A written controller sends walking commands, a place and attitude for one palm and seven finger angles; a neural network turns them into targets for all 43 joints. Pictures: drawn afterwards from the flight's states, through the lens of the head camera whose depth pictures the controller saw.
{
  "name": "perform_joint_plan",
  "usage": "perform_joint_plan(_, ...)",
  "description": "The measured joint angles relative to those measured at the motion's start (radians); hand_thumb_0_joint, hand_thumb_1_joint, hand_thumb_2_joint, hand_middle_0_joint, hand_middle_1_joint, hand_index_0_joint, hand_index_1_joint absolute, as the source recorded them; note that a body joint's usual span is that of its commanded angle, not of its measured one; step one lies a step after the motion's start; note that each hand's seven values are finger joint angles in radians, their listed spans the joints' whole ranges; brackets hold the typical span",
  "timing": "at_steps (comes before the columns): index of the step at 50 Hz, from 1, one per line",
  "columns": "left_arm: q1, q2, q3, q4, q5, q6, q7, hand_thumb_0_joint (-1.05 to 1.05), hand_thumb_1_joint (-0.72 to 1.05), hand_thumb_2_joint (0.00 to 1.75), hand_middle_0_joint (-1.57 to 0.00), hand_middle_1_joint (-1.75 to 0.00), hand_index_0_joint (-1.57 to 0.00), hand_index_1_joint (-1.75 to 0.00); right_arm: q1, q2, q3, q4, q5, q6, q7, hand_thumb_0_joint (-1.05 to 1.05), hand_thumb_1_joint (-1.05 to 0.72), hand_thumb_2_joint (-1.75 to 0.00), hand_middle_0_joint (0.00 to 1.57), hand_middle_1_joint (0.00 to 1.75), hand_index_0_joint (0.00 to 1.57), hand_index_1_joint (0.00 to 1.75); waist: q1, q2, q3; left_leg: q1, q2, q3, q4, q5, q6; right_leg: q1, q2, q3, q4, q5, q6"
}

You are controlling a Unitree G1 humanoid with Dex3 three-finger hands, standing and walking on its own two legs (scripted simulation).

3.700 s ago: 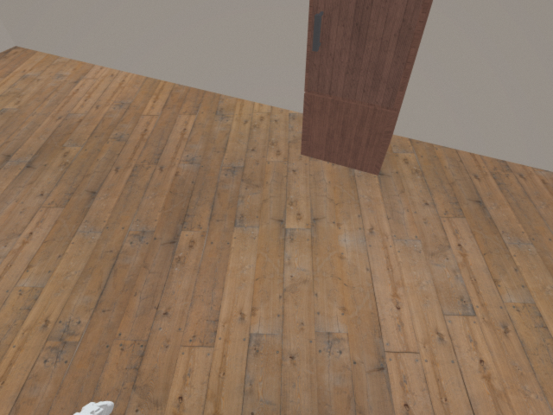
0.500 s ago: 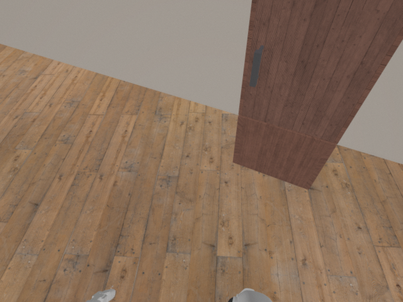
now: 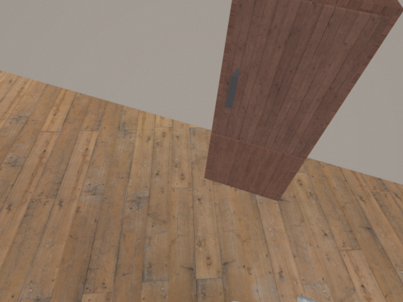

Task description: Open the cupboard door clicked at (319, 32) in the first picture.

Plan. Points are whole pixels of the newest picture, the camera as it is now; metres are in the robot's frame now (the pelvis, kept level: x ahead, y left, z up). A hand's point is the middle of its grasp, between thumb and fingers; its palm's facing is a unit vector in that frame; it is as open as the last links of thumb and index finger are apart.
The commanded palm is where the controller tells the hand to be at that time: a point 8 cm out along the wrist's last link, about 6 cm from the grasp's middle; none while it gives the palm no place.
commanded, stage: turn to face it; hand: left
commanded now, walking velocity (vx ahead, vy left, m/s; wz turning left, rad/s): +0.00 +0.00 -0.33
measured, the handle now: (233, 88) +0.84 -0.05 -0.06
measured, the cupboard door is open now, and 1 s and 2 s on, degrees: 0 0 0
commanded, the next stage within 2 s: take the last steps up to it in 0.20 s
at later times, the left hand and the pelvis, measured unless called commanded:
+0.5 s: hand out of the picture +0.13 +0.13 -0.15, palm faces -0.15 -0.96 -0.24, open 7.3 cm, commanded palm none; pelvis +0.02 -0.03 +0.00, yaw -10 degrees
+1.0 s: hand (146, 273) +0.20 +0.14 -0.16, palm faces -0.17 -0.97 -0.18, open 7.4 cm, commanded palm none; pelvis +0.15 -0.03 +0.01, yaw -13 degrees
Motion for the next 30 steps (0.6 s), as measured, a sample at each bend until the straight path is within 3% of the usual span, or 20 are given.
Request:
perform_joint_plan(3,-0.001,0.015,0.008,-0.008,0.003,0.001,-0.007,0.01,0.91,0.9,-0.2,-0.3,-0.2,-0.3,0.023,0.011,0.006,0.007,-0.001,0.002,-0.003,0.0,-0.91,-0.9,0.2,0.3,0.2,0.3,-0.003,-0.003,0.004,0.034,0.005,0.03,-0.06,0.019,0.004,-0.053,-0.029,-0.008,0.186,0.031,0.023)
perform_joint_plan(7,-0.004,0.021,0.007,-0.009,0.0,0.005,-0.004,0.01,0.91,0.9,-0.2,-0.3,-0.2,-0.3,0.057,0.021,0.005,0.027,0.001,-0.004,-0.003,0.0,-0.9,-0.9,0.2,0.3,0.2,0.3,-0.015,0.008,0.009,0.06,0.016,0.063,-0.104,0.032,0.005,-0.04,-0.064,-0.016,0.199,0.038,0.044)
perform_joint_plan(14,-0.048,0.001,-0.013,-0.002,-0.003,0.009,0.003,0.01,0.91,0.9,-0.2,-0.3,-0.2,-0.3,0.11,0.005,-0.018,0.075,-0.002,0.005,0.003,0.0,-0.91,-0.9,0.2,0.3,0.2,0.3,-0.055,0.045,0.029,0.063,0.047,0.115,-0.079,0.009,-0.012,0.082,-0.082,-0.059,-0.074,-0.018,0.034)
perform_joint_plan(18,-0.069,-0.014,-0.029,-0.016,-0.001,-0.022,0.007,0.01,0.91,0.9,-0.2,-0.3,-0.2,-0.3,0.15,-0.017,-0.029,0.107,0.005,0.018,0.012,0.0,-0.91,-0.9,0.2,0.3,0.2,0.3,-0.068,0.061,0.022,0.029,0.068,0.14,0.018,-0.041,-0.041,0.192,-0.074,-0.083,-0.341,0.152,-0.002)
perform_joint_plan(21,-0.075,-0.048,-0.045,-0.007,-0.001,-0.05,0.014,0.01,0.91,0.9,-0.2,-0.3,-0.2,-0.3,0.164,-0.041,-0.032,0.136,0.006,0.051,0.012,0.0,-0.91,-0.9,0.2,0.3,0.2,0.3,-0.077,0.105,0.013,-0.054,0.062,0.04,0.226,-0.219,-0.066,0.196,-0.05,-0.097,-0.323,0.121,-0.033)
perform_joint_plan(24,-0.05,-0.068,-0.053,0.001,-0.001,-0.065,0.019,0.01,0.91,0.9,-0.2,-0.3,-0.2,-0.3,0.17,-0.043,-0.031,0.151,-0.003,0.055,0.023,0.0,-0.91,-0.9,0.19,0.3,0.2,0.3,-0.071,0.1,-0.008,-0.128,0.042,-0.018,0.392,-0.185,-0.073,0.234,-0.044,-0.088,-0.377,0.127,-0.041)
perform_joint_plan(30,0.015,-0.057,-0.051,0.045,0.0,-0.09,0.019,0.0,0.93,0.9,-0.2,-0.3,-0.21,-0.3,0.156,-0.02,-0.03,0.137,-0.005,0.025,0.039,0.0,-0.91,-0.9,0.19,0.3,0.2,0.3,-0.06,0.072,-0.03,-0.154,0.048,-0.028,0.318,-0.095,-0.087,0.297,-0.036,-0.078,-0.455,0.145,-0.042)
